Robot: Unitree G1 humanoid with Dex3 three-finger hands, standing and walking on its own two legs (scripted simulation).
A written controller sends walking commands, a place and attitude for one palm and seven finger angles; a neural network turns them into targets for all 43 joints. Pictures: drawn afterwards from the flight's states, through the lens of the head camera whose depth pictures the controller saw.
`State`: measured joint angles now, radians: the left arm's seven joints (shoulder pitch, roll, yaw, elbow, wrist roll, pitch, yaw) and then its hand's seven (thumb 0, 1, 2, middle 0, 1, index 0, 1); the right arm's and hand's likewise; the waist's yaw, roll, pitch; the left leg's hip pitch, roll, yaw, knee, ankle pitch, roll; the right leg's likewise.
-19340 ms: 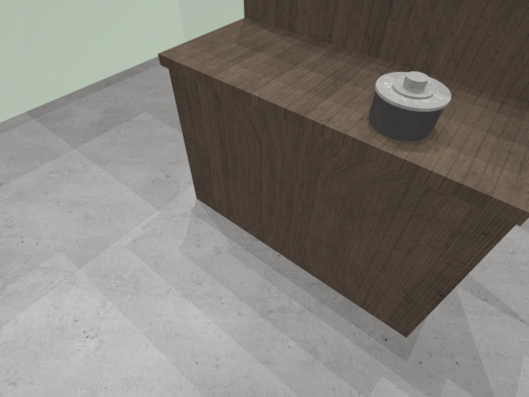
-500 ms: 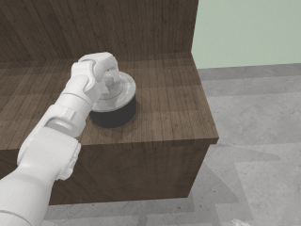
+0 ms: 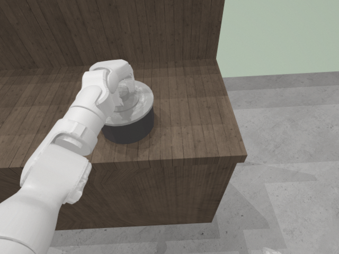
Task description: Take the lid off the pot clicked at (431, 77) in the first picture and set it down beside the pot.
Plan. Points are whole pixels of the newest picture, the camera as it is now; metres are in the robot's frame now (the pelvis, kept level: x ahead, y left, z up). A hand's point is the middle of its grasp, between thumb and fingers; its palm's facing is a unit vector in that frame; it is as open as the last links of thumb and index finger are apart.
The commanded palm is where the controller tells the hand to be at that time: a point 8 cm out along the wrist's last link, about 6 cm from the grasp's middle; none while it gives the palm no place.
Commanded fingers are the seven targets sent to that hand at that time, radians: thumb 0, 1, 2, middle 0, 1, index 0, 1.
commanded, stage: lift the lid straight up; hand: left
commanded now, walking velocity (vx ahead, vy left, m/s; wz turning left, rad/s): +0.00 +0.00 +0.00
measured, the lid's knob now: (119, 93) +0.49 +0.12 +0.12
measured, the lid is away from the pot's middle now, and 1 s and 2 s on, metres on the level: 0.00 0.01 0.01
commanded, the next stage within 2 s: none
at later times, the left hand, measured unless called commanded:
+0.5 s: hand (114, 91) +0.46 +0.13 +0.15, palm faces -0.35 -0.07 -0.93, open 8.0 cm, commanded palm +0.46 +0.13 +0.24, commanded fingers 0.00 0.60 0.98 -0.82 -1.04 -0.83 -1.05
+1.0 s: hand (112, 75) +0.46 +0.12 +0.20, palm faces -0.31 -0.07 -0.95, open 8.0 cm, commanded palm +0.45 +0.13 +0.28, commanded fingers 0.00 0.60 0.98 -0.82 -1.04 -0.83 -1.05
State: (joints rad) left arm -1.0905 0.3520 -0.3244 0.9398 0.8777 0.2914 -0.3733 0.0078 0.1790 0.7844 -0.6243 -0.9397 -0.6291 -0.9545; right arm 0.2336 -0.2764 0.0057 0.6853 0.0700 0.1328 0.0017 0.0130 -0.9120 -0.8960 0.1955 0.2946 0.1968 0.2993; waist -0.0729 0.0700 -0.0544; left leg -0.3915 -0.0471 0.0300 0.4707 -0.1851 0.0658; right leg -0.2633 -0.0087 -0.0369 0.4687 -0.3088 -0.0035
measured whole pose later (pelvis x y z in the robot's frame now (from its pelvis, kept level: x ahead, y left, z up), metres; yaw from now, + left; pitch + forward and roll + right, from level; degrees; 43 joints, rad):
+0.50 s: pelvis +0.00 +0.00 +0.00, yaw +0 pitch +5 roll +0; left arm -1.09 0.37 -0.32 0.89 0.86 0.29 -0.40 0.01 0.18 0.77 -0.63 -0.93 -0.64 -0.94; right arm 0.21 -0.27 0.01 0.69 0.07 0.08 -0.01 0.01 -0.91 -0.90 0.20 0.29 0.20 0.30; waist -0.07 0.07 -0.03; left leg -0.36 -0.05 0.02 0.45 -0.17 0.06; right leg -0.23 -0.01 -0.04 0.45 -0.30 -0.01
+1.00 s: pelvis -0.01 +0.00 +0.00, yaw +0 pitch +4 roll +0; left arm -1.19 0.39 -0.31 0.90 0.88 0.31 -0.47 0.01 0.18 0.77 -0.64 -0.93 -0.65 -0.94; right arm 0.21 -0.28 0.01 0.69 0.06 0.04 -0.01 0.01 -0.91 -0.90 0.20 0.29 0.20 0.30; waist -0.07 0.08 -0.03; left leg -0.35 -0.05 0.02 0.43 -0.16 0.06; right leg -0.22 -0.01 -0.04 0.44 -0.29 0.00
